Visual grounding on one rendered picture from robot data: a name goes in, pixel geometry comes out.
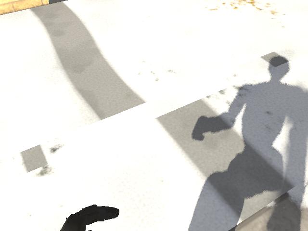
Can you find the left robot hand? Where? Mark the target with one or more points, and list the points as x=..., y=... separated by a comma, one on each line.
x=89, y=215

